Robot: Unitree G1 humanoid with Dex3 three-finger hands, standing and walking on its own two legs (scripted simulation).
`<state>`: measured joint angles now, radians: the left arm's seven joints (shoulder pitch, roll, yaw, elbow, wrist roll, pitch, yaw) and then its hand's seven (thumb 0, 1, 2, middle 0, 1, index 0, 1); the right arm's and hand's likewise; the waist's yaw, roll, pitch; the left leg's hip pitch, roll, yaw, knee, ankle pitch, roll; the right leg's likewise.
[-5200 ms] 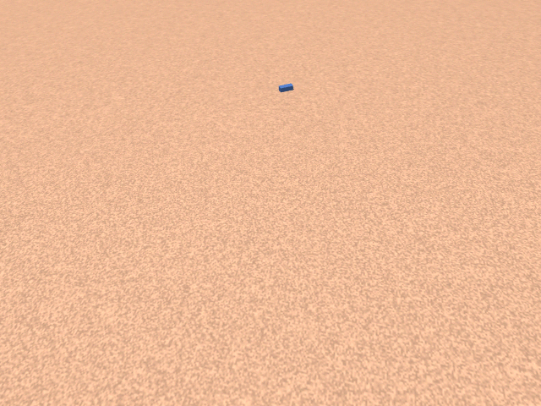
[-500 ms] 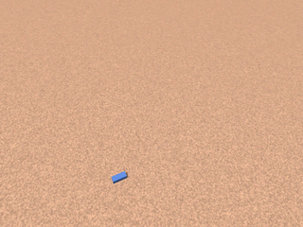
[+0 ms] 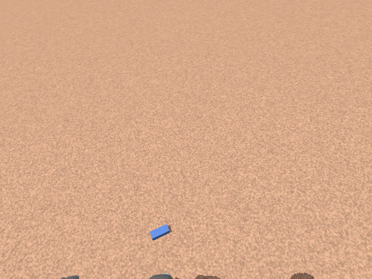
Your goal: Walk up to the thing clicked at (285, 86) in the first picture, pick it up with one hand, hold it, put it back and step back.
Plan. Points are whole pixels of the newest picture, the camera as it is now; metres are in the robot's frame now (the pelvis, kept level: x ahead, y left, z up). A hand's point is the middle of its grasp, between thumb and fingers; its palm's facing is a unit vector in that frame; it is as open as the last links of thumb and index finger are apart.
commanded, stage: walk up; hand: left
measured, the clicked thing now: (160, 232) +0.45 +0.23 -0.74
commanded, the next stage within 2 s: stand in 1.26 s
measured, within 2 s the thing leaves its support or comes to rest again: neither
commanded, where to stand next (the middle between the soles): +0.10 +0.00 m, yaw +0 degrees
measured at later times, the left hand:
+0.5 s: hand out of the picture +0.09 +0.27 -0.14, palm faces +0.01 -0.94 -0.35, open 7.4 cm
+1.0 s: hand out of the picture +0.11 +0.26 -0.13, palm faces +0.00 -0.94 -0.33, open 7.4 cm
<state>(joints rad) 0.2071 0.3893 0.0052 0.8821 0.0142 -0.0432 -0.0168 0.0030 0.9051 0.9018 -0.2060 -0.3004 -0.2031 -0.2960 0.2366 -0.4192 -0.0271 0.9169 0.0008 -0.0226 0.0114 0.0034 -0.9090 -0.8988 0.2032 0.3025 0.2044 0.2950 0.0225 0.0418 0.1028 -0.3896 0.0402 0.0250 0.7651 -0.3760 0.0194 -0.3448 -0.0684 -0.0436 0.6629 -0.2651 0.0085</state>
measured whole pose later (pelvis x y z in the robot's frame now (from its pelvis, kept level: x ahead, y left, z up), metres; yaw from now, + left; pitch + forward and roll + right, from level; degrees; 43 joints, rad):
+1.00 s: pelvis +0.04 +0.01 +0.03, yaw +1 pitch -3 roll +0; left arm 0.07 0.35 0.00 1.18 0.01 -0.01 -0.02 0.00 0.91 0.90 -0.20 -0.30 -0.20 -0.30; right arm 0.08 -0.36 0.00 1.19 0.00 0.00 0.01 0.00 -0.91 -0.90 0.20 0.30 0.20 0.30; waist 0.00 0.00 0.06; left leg -0.16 0.02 0.02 0.34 -0.14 -0.01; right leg -0.13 -0.05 -0.03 0.33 -0.15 0.04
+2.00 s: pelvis +0.06 -0.01 +0.03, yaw +1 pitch -2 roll +0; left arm 0.09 0.35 -0.01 1.13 0.01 -0.01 -0.01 0.00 0.91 0.90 -0.20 -0.30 -0.20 -0.30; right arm 0.08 -0.36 0.00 1.15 -0.01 0.00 0.01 0.00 -0.91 -0.90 0.20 0.30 0.20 0.30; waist 0.00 0.01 0.05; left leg -0.13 0.04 0.01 0.32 -0.16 -0.03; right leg -0.10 -0.04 -0.04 0.32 -0.18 0.02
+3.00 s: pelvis +0.07 +0.00 +0.03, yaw +1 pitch -2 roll +0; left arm 0.12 0.35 -0.01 1.12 0.01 0.00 -0.01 0.00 0.91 0.90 -0.20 -0.30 -0.20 -0.30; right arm 0.09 -0.35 0.00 1.14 -0.01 0.00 0.00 0.00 -0.91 -0.90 0.20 0.30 0.20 0.30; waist 0.00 0.00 0.05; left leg -0.11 0.03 0.02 0.32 -0.17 -0.03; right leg -0.09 -0.04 -0.04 0.32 -0.19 0.03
